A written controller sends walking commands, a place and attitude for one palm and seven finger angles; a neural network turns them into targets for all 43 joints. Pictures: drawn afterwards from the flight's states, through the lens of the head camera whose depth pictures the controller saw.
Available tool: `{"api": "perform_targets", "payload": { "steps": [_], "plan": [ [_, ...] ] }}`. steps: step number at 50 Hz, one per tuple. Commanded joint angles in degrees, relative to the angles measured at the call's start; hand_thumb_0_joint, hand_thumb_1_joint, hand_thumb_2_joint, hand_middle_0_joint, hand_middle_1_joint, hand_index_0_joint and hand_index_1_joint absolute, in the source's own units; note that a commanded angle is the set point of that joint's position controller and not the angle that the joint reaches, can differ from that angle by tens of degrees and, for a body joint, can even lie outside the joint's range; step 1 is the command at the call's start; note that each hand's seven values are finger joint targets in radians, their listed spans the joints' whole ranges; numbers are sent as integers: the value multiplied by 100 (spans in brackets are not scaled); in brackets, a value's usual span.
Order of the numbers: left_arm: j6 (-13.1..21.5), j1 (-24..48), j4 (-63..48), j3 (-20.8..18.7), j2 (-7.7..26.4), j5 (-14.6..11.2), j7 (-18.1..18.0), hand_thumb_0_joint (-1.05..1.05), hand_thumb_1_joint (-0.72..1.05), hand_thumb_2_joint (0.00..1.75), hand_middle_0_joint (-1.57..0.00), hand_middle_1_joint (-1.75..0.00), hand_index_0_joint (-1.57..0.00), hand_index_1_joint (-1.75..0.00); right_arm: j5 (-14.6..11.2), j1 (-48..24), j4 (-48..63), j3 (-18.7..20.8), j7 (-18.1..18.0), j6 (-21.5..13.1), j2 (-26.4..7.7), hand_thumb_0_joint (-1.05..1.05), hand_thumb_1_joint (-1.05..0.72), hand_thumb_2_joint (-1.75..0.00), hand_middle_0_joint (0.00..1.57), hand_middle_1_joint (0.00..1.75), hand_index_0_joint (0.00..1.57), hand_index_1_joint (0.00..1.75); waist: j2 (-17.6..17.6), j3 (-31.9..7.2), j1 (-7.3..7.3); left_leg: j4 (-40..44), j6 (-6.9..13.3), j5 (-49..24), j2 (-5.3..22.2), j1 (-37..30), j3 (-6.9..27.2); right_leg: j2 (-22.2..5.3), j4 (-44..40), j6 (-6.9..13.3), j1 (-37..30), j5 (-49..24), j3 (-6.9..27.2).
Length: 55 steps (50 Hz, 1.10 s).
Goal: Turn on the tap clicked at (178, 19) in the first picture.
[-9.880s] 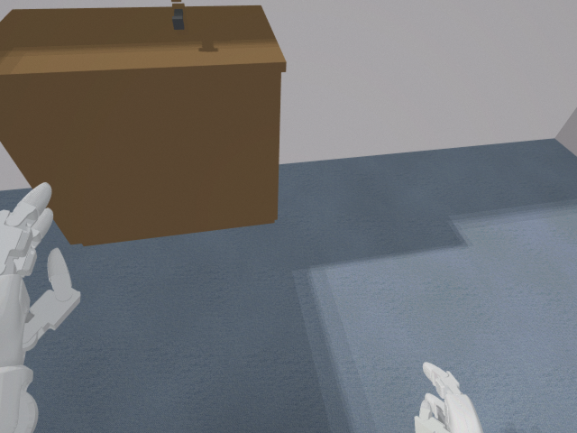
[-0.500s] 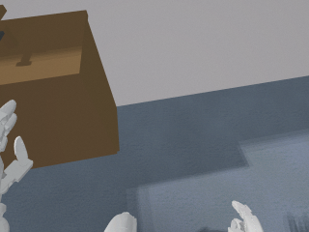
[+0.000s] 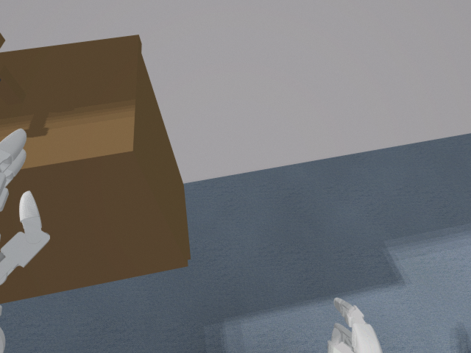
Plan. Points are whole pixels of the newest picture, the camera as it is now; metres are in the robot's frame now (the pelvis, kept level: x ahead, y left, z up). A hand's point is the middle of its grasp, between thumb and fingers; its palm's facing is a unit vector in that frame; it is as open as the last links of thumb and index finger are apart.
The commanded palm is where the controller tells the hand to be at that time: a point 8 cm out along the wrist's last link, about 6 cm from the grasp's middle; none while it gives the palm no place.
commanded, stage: take the last steps up to it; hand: left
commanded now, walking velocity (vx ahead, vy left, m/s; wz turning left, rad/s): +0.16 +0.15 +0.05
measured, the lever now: out of the picture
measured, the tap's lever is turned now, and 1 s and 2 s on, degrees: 0 0 0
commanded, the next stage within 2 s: come to a stop and stand still in 0.12 s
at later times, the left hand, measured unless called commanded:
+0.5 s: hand out of the picture +0.29 +0.32 +0.20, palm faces +0.39 -0.82 -0.43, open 7.4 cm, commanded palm +0.22 +0.35 +0.19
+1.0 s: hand (18, 226) +0.23 +0.27 +0.18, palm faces +0.37 -0.85 -0.39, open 7.4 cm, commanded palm +0.17 +0.32 +0.19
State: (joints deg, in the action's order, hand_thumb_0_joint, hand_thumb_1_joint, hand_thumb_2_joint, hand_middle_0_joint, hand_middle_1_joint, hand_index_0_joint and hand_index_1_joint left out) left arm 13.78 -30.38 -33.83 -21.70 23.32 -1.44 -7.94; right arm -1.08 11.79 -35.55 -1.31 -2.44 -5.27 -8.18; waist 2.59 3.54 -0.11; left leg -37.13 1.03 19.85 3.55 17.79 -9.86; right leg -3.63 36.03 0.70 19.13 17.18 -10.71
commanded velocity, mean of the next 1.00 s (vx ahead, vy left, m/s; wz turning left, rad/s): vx -0.02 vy -0.04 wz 0.00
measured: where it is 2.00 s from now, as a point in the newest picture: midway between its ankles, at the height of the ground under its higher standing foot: outside the picture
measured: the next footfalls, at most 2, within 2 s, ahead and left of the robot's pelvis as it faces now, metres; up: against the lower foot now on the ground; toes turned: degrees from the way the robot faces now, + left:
left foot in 0.32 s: +0.15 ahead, +0.20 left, +0.00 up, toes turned +10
right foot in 0.70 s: +0.09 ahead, -0.04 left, +0.00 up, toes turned -6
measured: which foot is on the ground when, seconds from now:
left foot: down 0.00-0.00, up 0.02-0.30, down 0.32-0.76, up 0.78-1.00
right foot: down 0.00-0.32, up 0.34-0.68, down 0.70-1.00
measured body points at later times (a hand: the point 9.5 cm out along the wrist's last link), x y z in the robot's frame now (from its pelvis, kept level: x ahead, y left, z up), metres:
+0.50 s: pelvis +0.06 +0.07 +0.01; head +0.10 +0.10 +0.46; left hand +0.26 +0.36 +0.22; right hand +0.25 -0.14 -0.06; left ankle +0.11 +0.19 -0.72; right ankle +0.03 -0.04 -0.67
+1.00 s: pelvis +0.02 +0.04 +0.01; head +0.03 +0.04 +0.46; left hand +0.21 +0.31 +0.20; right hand +0.16 -0.22 -0.08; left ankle +0.00 +0.15 -0.71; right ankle +0.05 -0.04 -0.72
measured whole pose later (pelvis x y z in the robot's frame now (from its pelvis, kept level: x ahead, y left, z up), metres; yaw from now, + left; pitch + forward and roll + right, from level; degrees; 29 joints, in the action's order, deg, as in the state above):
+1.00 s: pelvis +0.02 +0.04 +0.01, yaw +1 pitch -1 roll -1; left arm 9.1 -27.7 -30.1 -18.8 21.0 -2.4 -8.4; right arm -0.5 13.1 -36.4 0.1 -4.8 -2.7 -14.3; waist -0.2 1.5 1.4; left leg -37.3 -1.1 20.7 2.0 15.9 -3.2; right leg 0.3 29.2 4.1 15.8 13.1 -9.4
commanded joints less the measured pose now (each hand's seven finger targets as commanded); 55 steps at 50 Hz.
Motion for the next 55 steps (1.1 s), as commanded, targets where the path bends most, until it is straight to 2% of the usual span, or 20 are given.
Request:
{"api": "perform_targets", "payload": {
  "steps": [1, 2, 6, 10, 14, 15, 16, 17, 18, 23, 29, 33, 35, 36, 37, 39, 43, 49, 52, 55],
  "plan": [
    [107, 519, 49, -925, 907, -114, -169, 0, 90, 90, -20, -30, -20, -30, 45, -538, 755, 416, -46, -107, -881, 0, -90, -90, 20, 30, 20, 30, -1942, -971, -32, -2849, -196, 1094, -145, 2183, 885, -2569, -1805, 992, -2051, -1940, 3626],
    [135, 680, 20, -757, 820, -82, -127, 0, 90, 90, -20, -30, -20, -30, 32, -528, 687, 512, 4, -72, -982, 0, -90, -90, 20, 30, 20, 30, -1823, -641, 18, -3276, -250, 876, 12, 2345, 1139, -2535, -1845, 1034, -1792, -1945, 3496],
    [417, 718, -204, -556, 675, 42, -100, 0, 90, 90, -20, -30, -20, -30, 91, -730, 634, 274, -18, 88, -737, 0, -90, -90, 20, 30, 20, 30, -1069, -711, 4, -2193, -264, 284, 168, 1751, 807, -1747, -1324, 557, -1611, -3614, 1224],
    [437, 534, -925, -593, 795, 71, -227, 0, 90, 90, -20, -30, -20, -30, 133, -686, 819, 371, -14, 9, -736, 0, -90, -90, 20, 30, 20, 30, -1424, -1005, -135, -417, -204, -54, -125, 906, 24, -1563, -1088, 526, -1874, -4104, 821],
    [350, 462, -1629, -778, 936, 43, -330, 0, 90, 90, -20, -30, -20, -30, 114, -491, 1031, 461, -166, 21, -764, 0, -90, -90, 20, 30, 20, 30, -680, -1382, 43, 1188, -256, -1566, -355, -648, -180, -1067, -120, 160, -1510, -3541, 433],
    [360, 438, -1692, -809, 949, 0, -328, 0, 90, 90, -20, -30, -20, -30, 85, -402, 1102, 517, -208, 54, -847, 0, -90, -90, 20, 30, 20, 30, 73, -1528, 91, 1273, -188, -2516, 45, -1347, 174, -710, 642, -58, -1043, -2598, 246],
    [388, 311, -1776, -776, 913, -26, -316, 0, 90, 90, -20, -30, -20, -30, 61, -330, 1132, 599, -208, 43, -1019, 0, -90, -90, 20, 30, 20, 30, 1364, -1636, 50, 1197, 315, -4880, 1258, -2154, 1636, -158, 1604, -312, 273, 416, 196],
    [458, 227, -1512, -809, 951, 43, -319, 0, 90, 90, -20, -30, -20, -30, 91, -208, 1140, 605, -133, 21, -1026, 0, -90, -90, 20, 30, 20, 30, 1450, -1664, -6, 1387, 850, -6017, 1936, -2078, 2350, 86, 2520, -240, 592, 2187, 676],
    [450, 400, -973, -737, 906, 45, -282, 0, 90, 90, -20, -30, -20, -30, 63, -215, 1087, 643, -42, 16, -1103, 0, -90, -90, 20, 30, 20, 30, 799, -1204, 55, 1582, 864, -5186, 1953, -1513, 2209, 150, 2815, -202, 730, 2141, 883],
    [284, 326, -1531, -749, 776, -115, -130, 0, 90, 90, -20, -30, -20, -30, 91, -285, 1030, 518, 148, -146, -967, 0, -90, -90, 20, 30, 20, 30, 1330, -1343, 55, 1403, 511, -4768, 1524, -1590, 1152, 168, 1748, -274, 600, 871, 625],
    [-76, 165, -1217, -472, 586, -197, -5, 0, 90, 90, -20, -30, -20, -30, 125, -290, 1084, 372, 152, -271, -962, 0, -90, -90, 20, 30, 20, 30, 1093, -995, 68, 1873, 490, -2851, 1752, -784, 1266, 309, 474, -301, -97, 820, 520],
    [-189, 389, -877, -640, 721, -173, -65, 0, 90, 90, -20, -30, -20, -30, 71, -330, 1074, 308, 46, -204, -925, 0, -90, -90, 20, 30, 20, 30, 776, -968, 12, 1634, 286, -1369, 1423, -255, 982, 336, -809, -300, -1010, 90, 395],
    [-181, 653, -886, -636, 814, -118, -68, 0, 90, 90, -20, -30, -20, -30, 43, -329, 1070, 292, 33, -163, -839, 0, -90, -90, 20, 30, 20, 30, 146, -941, 53, 1040, 7, -301, 919, 37, 587, -48, -1507, -139, -1238, -358, 748],
    [-199, 768, -883, -662, 917, -109, -72, 0, 90, 90, -20, -30, -20, -30, 44, -352, 1128, 261, 19, -135, -736, 0, -90, -90, 20, 30, 20, 30, -596, -894, 116, 399, -183, 341, 440, 124, 363, -645, -1825, 135, -857, -591, 1547],
    [-233, 904, -911, -651, 982, -169, -104, 0, 90, 90, -20, -30, -20, -30, 48, -428, 1095, 172, -17, -166, -650, 0, -90, -90, 20, 30, 20, 30, -1062, -873, 78, -123, -278, 495, 74, 195, 408, -1149, -2038, 364, -612, -842, 2117],
    [-329, 649, -654, -503, 801, -174, -66, 0, 90, 90, -20, -30, -20, -30, 34, -511, 1001, 222, -56, -190, -740, 0, -90, -90, 20, 30, 20, 30, -1392, -654, -56, -1330, -245, 653, -90, 407, 803, -1348, -2218, 623, -235, -245, 2383],
    [-181, 579, -712, -531, 775, -121, -173, 0, 90, 90, -20, -30, -20, -30, 60, -657, 857, 121, -157, -100, -719, 0, -90, -90, 20, 30, 20, 30, -843, -863, -32, -1325, -292, 329, -86, 769, 766, -1214, -1815, 718, -979, -1538, 1567],
    [-47, 401, -787, -573, 773, -76, -242, 0, 90, 90, -20, -30, -20, -30, 101, -393, 892, 233, -252, -71, -862, 0, -90, -90, 20, 30, 20, 30, -383, -992, -12, 1031, -163, -379, -200, -304, 655, -951, -1557, 495, -1164, -1407, 1556],
    [70, 460, -1082, -494, 771, -47, -250, 0, 90, 90, -20, -30, -20, -30, 76, -435, 1042, 318, -267, -43, -1095, 0, -90, -90, 20, 30, 20, 30, 766, -1013, -98, 1707, 207, -2270, 954, -665, 1772, -80, -724, -58, -828, -731, 1015],
    [117, 560, -910, -432, 758, 13, -198, 0, 90, 90, -20, -30, -20, -30, 161, -466, 953, 243, -247, -81, -980, 0, -90, -90, 20, 30, 20, 30, 1192, -700, -66, 1930, 317, -2328, 1182, 146, 1838, 34, -320, -110, -1013, 117, 872]
  ]
}}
